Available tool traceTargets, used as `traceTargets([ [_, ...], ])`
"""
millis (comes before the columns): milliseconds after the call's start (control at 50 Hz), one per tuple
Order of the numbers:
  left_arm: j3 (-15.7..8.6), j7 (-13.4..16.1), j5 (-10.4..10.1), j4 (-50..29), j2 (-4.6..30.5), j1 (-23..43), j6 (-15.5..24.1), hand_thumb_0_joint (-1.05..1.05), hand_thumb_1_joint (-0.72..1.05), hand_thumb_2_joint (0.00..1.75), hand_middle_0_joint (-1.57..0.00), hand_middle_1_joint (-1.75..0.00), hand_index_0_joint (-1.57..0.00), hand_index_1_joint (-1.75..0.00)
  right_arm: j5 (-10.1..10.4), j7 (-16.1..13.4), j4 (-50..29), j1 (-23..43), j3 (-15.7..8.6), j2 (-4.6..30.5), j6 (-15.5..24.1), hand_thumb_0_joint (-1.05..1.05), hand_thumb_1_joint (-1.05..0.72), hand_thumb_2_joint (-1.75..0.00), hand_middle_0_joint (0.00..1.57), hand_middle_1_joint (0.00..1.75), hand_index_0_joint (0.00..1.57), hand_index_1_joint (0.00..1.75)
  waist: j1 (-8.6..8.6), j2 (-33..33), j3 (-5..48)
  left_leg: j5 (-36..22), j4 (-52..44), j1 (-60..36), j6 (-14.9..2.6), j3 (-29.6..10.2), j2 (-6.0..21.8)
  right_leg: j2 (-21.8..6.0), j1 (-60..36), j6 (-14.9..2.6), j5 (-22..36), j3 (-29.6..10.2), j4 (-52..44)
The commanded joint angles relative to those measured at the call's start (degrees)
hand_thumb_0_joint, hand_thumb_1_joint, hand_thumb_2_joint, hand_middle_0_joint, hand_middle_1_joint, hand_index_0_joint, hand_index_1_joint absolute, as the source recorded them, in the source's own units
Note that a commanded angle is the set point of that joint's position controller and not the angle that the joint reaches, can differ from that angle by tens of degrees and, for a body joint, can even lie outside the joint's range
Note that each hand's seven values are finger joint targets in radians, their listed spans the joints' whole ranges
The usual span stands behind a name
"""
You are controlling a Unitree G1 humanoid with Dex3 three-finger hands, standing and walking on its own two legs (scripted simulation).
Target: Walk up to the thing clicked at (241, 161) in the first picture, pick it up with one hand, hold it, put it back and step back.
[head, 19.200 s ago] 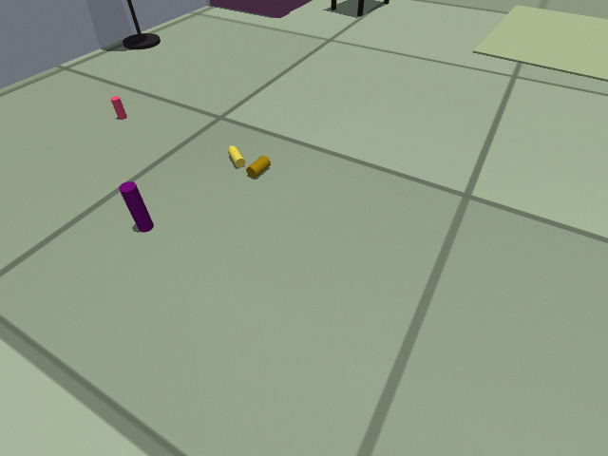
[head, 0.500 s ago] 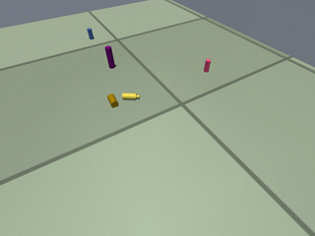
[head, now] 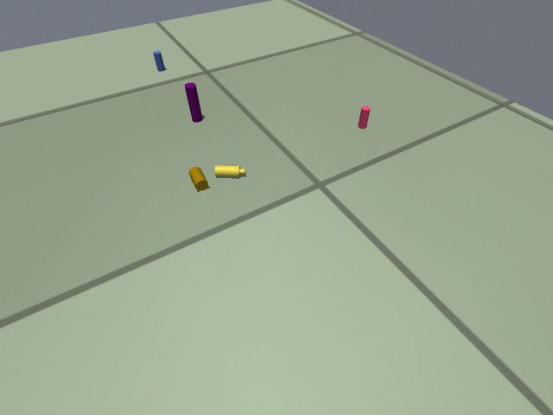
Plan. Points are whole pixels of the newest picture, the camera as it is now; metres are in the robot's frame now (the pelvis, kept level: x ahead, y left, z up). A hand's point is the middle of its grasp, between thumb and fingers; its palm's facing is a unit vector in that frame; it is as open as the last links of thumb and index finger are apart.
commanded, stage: stand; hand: left
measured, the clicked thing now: (230, 171) +1.49 +0.28 -0.75
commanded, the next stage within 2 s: walk up in 0.08 s
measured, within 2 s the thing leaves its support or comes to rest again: neither
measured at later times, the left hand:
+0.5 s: hand out of the picture +0.11 +0.36 -0.17, palm faces +0.00 -0.93 -0.36, open 7.4 cm
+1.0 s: hand (146, 276) +0.43 +0.29 -0.12, palm faces -0.02 -0.92 -0.38, open 7.4 cm
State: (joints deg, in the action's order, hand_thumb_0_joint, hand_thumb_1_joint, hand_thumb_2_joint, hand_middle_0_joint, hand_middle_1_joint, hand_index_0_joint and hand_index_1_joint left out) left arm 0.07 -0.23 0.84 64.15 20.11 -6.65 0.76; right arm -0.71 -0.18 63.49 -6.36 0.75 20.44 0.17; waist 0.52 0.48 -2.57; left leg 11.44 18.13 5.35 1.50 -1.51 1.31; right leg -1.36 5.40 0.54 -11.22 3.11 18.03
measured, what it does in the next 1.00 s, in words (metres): walks ahead: left foot, then right foot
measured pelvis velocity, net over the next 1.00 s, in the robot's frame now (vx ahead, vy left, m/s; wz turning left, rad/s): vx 0.32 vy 0.03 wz -0.01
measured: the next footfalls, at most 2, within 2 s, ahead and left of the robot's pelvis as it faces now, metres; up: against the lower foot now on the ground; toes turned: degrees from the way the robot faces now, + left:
left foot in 0.36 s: +0.15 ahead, +0.18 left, +0.00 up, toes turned +7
right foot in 0.80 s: +0.40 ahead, -0.09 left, +0.00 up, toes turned -5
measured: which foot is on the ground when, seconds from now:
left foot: down 0.00-0.14, up 0.16-0.34, down 0.36-0.82, up 0.84-1.00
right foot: down 0.00-0.38, up 0.40-0.78, down 0.80-1.00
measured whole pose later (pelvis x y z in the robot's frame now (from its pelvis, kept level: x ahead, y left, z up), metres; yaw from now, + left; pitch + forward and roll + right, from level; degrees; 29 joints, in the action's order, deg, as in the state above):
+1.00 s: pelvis +0.32 +0.03 -0.01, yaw +0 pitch -3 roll +0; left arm -2.5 -3.8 0.3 49.8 21.1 -11.3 5.0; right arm -0.4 3.1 52.0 -17.3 -3.3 24.7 2.6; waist 0.3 4.0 -3.9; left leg 19.3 61.4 23.1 -1.7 -0.5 3.4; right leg -1.6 14.3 -2.2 -12.0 4.7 28.9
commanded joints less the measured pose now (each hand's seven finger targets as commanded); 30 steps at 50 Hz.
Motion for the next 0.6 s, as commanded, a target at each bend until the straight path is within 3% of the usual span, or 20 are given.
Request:
traceTargets([
  [0,-2.6,0.9,-0.2,-3.1,12.3,1.5,1.0,0.00,0.90,0.90,-0.20,-0.30,-0.20,-0.30,0.1,-0.6,-3.0,1.3,-2.3,11.7,1.4,0.00,-0.90,-0.90,0.20,0.30,0.20,0.30,-0.35,-0.6,4.7,-15.7,-1.6,0.1,-2.23,-4.0,6.4,-7.0,-2.9,-1.27,13.4,-4.6,-1.5],
  [40,-2.6,0.9,-0.2,-3.0,12.1,1.4,1.0,0.00,0.90,0.90,-0.20,-0.30,-0.20,-0.30,0.1,-0.7,-2.9,1.6,-2.4,12.1,1.3,0.00,-0.90,-0.90,0.20,0.30,0.20,0.30,-0.11,-0.5,4.0,-13.4,-1.6,0.2,-2.29,-4.1,6.2,-7.0,-2.2,-1.20,11.4,-4.7,-2.0],
  [60,-6.6,-0.9,0.7,-6.0,18.6,-2.2,2.0,0.00,0.90,0.90,-0.20,-0.30,-0.20,-0.30,-0.7,1.0,-6.2,-0.7,-6.6,16.9,2.2,0.00,-0.90,-0.90,0.20,0.30,0.20,0.30,0.57,-1.7,9.7,16.7,3.8,1.9,-6.88,-4.1,3.9,-4.5,-4.7,-3.91,-18.3,-3.6,3.0],
  [80,-7.1,-1.5,1.3,-5.4,18.4,-3.2,2.1,0.00,0.90,0.90,-0.20,-0.30,-0.20,-0.30,-1.2,1.7,-6.5,0.4,-6.9,16.9,2.4,0.00,-0.90,-0.90,0.20,0.30,0.20,0.30,1.69,-1.1,5.7,25.5,5.6,10.2,-7.67,-5.0,4.0,-7.3,-3.2,-5.82,-28.2,-7.7,3.0],
  [100,-7.8,-1.8,1.4,-5.8,19.0,-3.8,2.3,0.00,0.90,0.90,-0.20,-0.30,-0.20,-0.30,-1.3,2.2,-8.3,4.0,-6.9,15.9,2.3,0.00,-0.90,-0.90,0.20,0.30,0.20,0.30,3.23,-2.4,0.2,25.2,9.3,20.5,-7.10,-4.0,3.1,-10.2,-3.6,-7.69,-32.8,-12.2,0.6],
  [120,-8.5,-2.0,1.4,-6.1,20.2,-6.4,2.5,0.00,0.90,0.90,-0.20,-0.30,-0.20,-0.30,-1.4,2.7,-10.6,7.5,-6.5,13.8,2.3,0.00,-0.90,-0.90,0.20,0.30,0.20,0.30,5.53,-6.9,-4.5,18.7,17.8,29.6,-5.11,1.9,0.0,-15.8,-5.8,-11.03,-37.7,-18.9,-6.2],
  [140,-9.0,-2.0,1.7,-6.9,21.6,-7.8,3.0,0.00,0.90,0.90,-0.20,-0.30,-0.20,-0.30,-1.7,2.8,-11.8,9.7,-6.5,12.6,2.5,0.00,-0.90,-0.90,0.20,0.30,0.20,0.30,7.65,-10.5,-7.0,16.5,28.8,36.1,-3.63,2.1,1.1,-23.6,-6.9,-15.66,-34.4,-27.2,-12.8],
  [160,-8.9,-1.9,1.9,-7.7,21.5,-7.6,3.6,0.00,0.90,0.90,-0.20,-0.30,-0.20,-0.30,-1.7,2.9,-12.0,9.3,-6.7,13.2,2.9,0.00,-0.90,-0.90,0.20,0.30,0.20,0.30,6.74,-6.6,-7.0,15.2,29.3,37.7,-3.14,-1.8,3.5,-25.2,-8.3,-17.26,-28.0,-28.2,-13.0],
  [180,-9.0,-1.9,1.6,-8.4,20.7,-6.0,3.8,0.00,0.90,0.90,-0.20,-0.30,-0.20,-0.30,-1.3,3.3,-11.5,6.7,-7.1,14.3,3.2,0.00,-0.90,-0.90,0.20,0.30,0.20,0.30,5.08,-4.5,-5.2,14.0,30.4,34.8,-3.25,-3.5,4.8,-22.5,-7.3,-16.23,-26.8,-24.9,-12.3],
  [220,-9.1,-2.0,2.0,-10.7,21.4,-1.0,3.9,0.00,0.90,0.90,-0.20,-0.30,-0.20,-0.30,-0.8,4.4,-11.1,1.5,-7.9,14.5,3.5,0.00,-0.90,-0.90,0.20,0.30,0.20,0.30,1.81,-9.7,-1.8,15.6,23.7,26.5,-3.05,-2.4,6.0,-19.0,-4.1,-13.51,-26.2,-16.8,-10.9],
  [280,-8.4,-3.0,1.6,-12.8,20.1,1.6,3.4,0.00,0.90,0.90,-0.20,-0.30,-0.20,-0.30,-1.4,5.0,-10.3,-2.6,-9.1,13.9,3.5,0.00,-0.90,-0.90,0.20,0.30,0.20,0.30,-0.88,-10.0,-2.2,7.5,15.9,11.3,-1.87,3.6,3.2,-13.5,8.7,-10.17,-22.2,-7.2,-6.4],
  [300,-8.1,-3.2,1.5,-13.2,19.4,3.4,3.0,0.00,0.90,0.90,-0.20,-0.30,-0.20,-0.30,-1.4,4.9,-8.8,-7.9,-9.8,13.8,3.5,0.00,-0.90,-0.90,0.20,0.30,0.20,0.30,-4.04,-7.4,-1.7,1.2,13.1,2.9,-1.41,5.9,1.8,-11.9,15.1,-9.07,-24.6,-4.1,-2.2],
  [320,-7.6,-3.4,1.7,-13.7,17.3,3.5,2.7,0.00,0.90,0.90,-0.20,-0.30,-0.20,-0.30,-1.8,4.3,-6.8,-13.9,-10.9,15.1,3.6,0.00,-0.90,-0.90,0.20,0.30,0.20,0.30,-6.74,-1.7,0.9,0.8,13.0,-7.4,-1.71,6.8,0.4,-9.2,21.7,-7.96,-24.8,-1.1,6.0],
  [340,-6.5,-3.5,1.8,-14.0,14.0,1.3,2.4,0.00,0.90,0.90,-0.20,-0.30,-0.20,-0.30,-2.2,3.6,-4.8,-21.1,-12.2,18.1,3.9,0.00,-0.90,-0.90,0.20,0.30,0.20,0.30,-9.68,8.6,4.1,9.1,12.0,-19.3,-3.50,2.7,0.9,-5.3,31.8,-6.99,-26.1,2.1,22.4],
  [360,-5.0,-3.5,1.3,-15.3,9.4,1.0,2.4,0.00,0.90,0.90,-0.20,-0.30,-0.20,-0.30,-3.0,2.5,-5.2,-26.7,-13.3,24.4,4.3,0.00,-0.90,-0.90,0.20,0.30,0.20,0.30,-12.23,23.6,3.6,37.0,-4.1,-16.6,-7.43,-25.5,15.1,4.3,40.3,-4.96,-26.1,-0.1,45.3],
  [380,-5.6,-2.9,0.4,-15.2,14.0,0.5,2.2,0.00,0.90,0.90,-0.20,-0.30,-0.20,-0.30,-1.6,2.7,-9.3,-17.1,-12.7,26.1,4.5,0.00,-0.90,-0.90,0.20,0.30,0.20,0.30,-8.09,13.8,1.1,45.6,-14.3,-5.3,-13.08,-42.4,22.9,3.1,37.6,-4.80,-20.6,-9.7,49.4],
  [400,-5.6,-2.7,0.2,-14.6,17.1,-1.5,2.4,0.00,0.90,0.90,-0.20,-0.30,-0.20,-0.30,-0.4,2.5,-11.2,-11.0,-11.9,24.7,4.7,0.00,-0.90,-0.90,0.20,0.30,0.20,0.30,-4.64,6.0,-1.1,40.9,-13.5,-1.9,-14.90,-37.5,23.6,-0.4,36.6,-4.65,-15.4,-12.8,50.5],
  [440,-6.3,-3.1,-0.5,-10.6,18.0,-7.4,2.4,0.00,0.90,0.90,-0.20,-0.30,-0.20,-0.30,-0.4,2.3,-13.5,-6.1,-10.0,19.7,5.3,0.00,-0.90,-0.90,0.20,0.30,0.20,0.30,-0.50,3.3,-2.3,28.5,-8.6,1.2,-12.35,-22.0,17.7,-3.3,31.8,-3.12,-8.8,-12.1,45.9],
  [500,-6.5,-4.0,-0.1,-9.8,17.6,-8.2,2.3,0.00,0.90,0.90,-0.20,-0.30,-0.20,-0.30,-0.3,2.4,-13.6,-8.0,-9.3,17.9,6.2,0.00,-0.90,-0.90,0.20,0.30,0.20,0.30,-0.66,5.6,-3.4,17.8,-10.3,3.5,-11.96,-11.3,15.2,-4.1,27.5,-0.40,-4.9,-9.7,37.9],
  [580,-6.3,-5.2,0.1,-13.1,16.6,-3.2,2.2,0.00,0.90,0.90,-0.20,-0.30,-0.20,-0.30,-0.4,2.7,-14.7,-8.0,-9.5,19.1,6.4,0.00,-0.90,-0.90,0.20,0.30,0.20,0.30,-1.67,6.6,-5.6,16.2,-12.2,3.7,-13.87,-6.0,15.5,-6.0,26.3,0.28,-1.6,-5.5,25.5],
])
